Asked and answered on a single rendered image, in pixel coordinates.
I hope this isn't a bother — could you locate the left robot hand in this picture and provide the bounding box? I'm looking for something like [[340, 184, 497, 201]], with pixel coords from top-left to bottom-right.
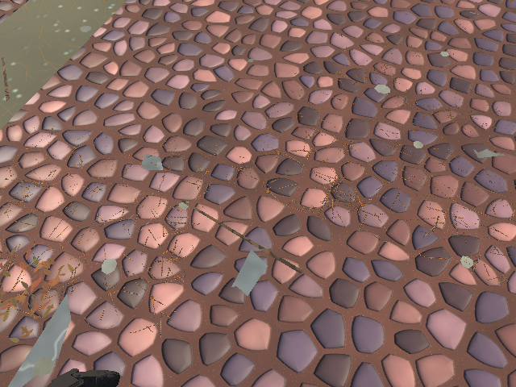
[[47, 368, 120, 387]]

